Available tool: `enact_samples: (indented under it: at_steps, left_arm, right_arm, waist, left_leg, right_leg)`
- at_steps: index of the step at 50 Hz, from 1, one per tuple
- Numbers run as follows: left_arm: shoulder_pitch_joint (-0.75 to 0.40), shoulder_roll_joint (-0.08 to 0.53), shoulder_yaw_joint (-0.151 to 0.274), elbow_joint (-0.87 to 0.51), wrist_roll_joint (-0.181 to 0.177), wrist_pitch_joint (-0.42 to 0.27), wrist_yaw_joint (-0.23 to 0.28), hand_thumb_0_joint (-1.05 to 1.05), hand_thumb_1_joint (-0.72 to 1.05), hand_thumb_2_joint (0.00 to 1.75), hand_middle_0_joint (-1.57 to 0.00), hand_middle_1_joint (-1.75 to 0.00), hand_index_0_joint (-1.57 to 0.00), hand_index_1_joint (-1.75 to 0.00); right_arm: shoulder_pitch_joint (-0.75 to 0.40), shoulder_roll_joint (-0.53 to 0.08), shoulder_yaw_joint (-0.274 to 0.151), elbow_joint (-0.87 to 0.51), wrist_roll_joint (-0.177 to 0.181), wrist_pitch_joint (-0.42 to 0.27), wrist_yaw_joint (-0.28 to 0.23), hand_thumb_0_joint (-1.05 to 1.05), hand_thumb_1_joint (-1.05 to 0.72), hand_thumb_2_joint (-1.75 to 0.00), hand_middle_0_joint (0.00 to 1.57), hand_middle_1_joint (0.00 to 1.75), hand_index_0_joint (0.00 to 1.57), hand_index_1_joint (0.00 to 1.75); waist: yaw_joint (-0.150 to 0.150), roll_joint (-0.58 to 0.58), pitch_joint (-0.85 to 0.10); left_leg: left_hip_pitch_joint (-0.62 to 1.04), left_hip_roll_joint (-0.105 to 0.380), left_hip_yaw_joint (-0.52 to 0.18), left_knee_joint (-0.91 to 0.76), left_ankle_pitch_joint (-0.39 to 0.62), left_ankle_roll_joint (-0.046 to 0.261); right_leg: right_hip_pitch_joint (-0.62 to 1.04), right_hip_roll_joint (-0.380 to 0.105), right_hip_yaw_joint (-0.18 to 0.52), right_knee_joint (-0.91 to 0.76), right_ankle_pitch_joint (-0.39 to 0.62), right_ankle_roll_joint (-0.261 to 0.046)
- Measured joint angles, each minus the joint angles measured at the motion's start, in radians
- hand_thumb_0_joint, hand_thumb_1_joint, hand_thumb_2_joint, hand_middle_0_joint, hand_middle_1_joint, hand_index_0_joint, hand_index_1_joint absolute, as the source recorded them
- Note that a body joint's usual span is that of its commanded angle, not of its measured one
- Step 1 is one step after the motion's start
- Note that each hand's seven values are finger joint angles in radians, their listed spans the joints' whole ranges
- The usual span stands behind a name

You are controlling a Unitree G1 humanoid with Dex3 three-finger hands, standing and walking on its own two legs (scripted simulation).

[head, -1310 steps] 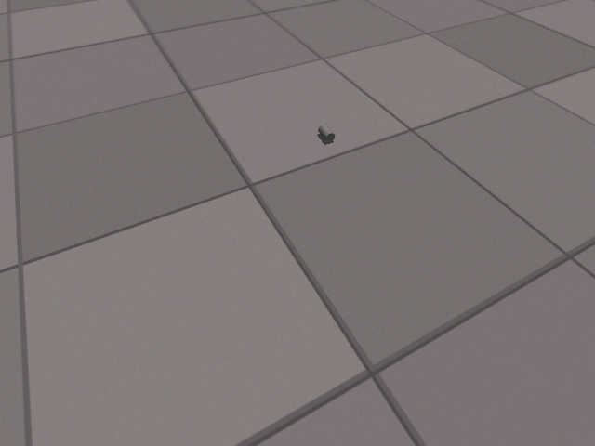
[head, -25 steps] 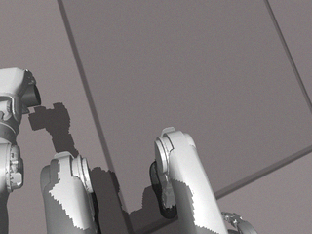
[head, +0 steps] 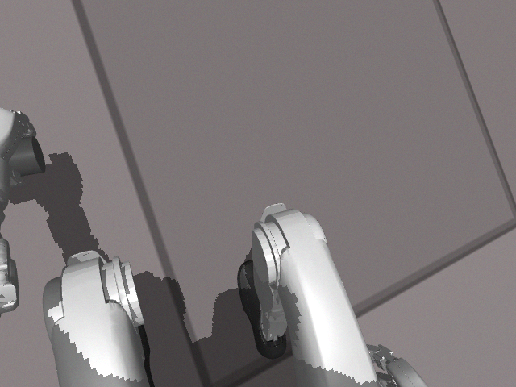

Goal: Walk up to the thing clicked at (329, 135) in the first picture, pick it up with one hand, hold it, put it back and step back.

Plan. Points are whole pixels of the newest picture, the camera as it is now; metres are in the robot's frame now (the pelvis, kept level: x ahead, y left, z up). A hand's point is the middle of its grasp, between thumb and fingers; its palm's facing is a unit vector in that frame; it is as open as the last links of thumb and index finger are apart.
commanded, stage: rest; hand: left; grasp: from above
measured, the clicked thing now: (3, 159) +0.48 +0.28 -0.24
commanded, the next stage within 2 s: open in 1.04 s
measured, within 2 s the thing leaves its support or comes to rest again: rests again in 1.48 s
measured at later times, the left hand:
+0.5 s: hand (19, 158) +0.48 +0.26 -0.25, palm faces -0.48 -0.09 -0.87, open 8.4 cm
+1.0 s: hand (20, 159) +0.48 +0.26 -0.26, palm faces -0.47 -0.10 -0.88, open 8.2 cm
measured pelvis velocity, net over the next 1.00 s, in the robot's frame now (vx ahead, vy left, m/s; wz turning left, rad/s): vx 0.00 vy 0.01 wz -0.08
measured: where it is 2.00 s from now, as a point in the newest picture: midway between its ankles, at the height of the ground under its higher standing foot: (204, 351)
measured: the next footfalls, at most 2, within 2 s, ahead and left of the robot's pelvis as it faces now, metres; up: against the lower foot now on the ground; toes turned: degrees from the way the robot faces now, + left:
none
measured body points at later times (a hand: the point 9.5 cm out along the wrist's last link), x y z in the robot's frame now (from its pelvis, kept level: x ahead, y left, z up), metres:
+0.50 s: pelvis +0.00 +0.01 -0.02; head +0.29 +0.09 +0.32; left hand +0.50 +0.26 -0.20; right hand +0.01 -0.25 -0.10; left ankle +0.07 +0.13 -0.29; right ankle +0.10 -0.13 -0.29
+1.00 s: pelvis +0.00 +0.01 -0.02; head +0.29 +0.10 +0.31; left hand +0.50 +0.27 -0.21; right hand +0.02 -0.25 -0.09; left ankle +0.07 +0.13 -0.29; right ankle +0.10 -0.13 -0.29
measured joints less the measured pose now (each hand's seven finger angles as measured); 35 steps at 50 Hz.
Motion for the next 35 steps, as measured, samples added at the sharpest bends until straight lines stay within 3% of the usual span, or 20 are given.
enact_samples:
  at_steps: [9,17,35]
  left_arm:
    - [-0.021,0.018,0.006,0.066,0.012,0.017,0.059,0.00,0.24,0.19,-0.94,-0.16,-0.94,-0.17]
    - [-0.064,0.057,0.000,0.134,0.004,0.026,0.069,0.00,0.27,0.16,-0.93,-0.14,-0.93,-0.15]
    - [-0.034,0.108,0.032,0.123,0.005,0.015,0.130,0.00,0.30,0.08,-0.96,-0.09,-0.96,-0.08]
  right_arm:
    - [-0.011,0.004,0.020,0.005,-0.017,-0.013,0.013,0.00,-0.91,-0.89,0.20,0.30,0.21,0.30]
    - [-0.020,0.004,0.056,0.000,-0.029,-0.044,0.026,0.00,-0.90,-0.89,0.20,0.30,0.21,0.30]
    - [-0.020,-0.025,0.103,-0.015,-0.052,-0.083,0.076,0.00,-0.90,-0.89,0.20,0.30,0.21,0.30]
  waist:
    - [-0.017,-0.004,0.010]
    - [-0.040,-0.013,0.045]
    - [-0.064,-0.045,0.092]
  left_leg:
    - [-0.030,0.000,-0.006,0.038,0.001,0.007]
    - [-0.037,0.004,-0.015,0.064,-0.007,0.013]
    - [-0.033,0.006,-0.051,0.098,-0.034,0.015]
  right_leg:
    - [-0.026,0.007,-0.003,0.027,0.006,0.004]
    - [-0.028,0.014,-0.008,0.041,0.005,0.009]
    - [-0.009,0.022,-0.039,0.044,-0.007,0.011]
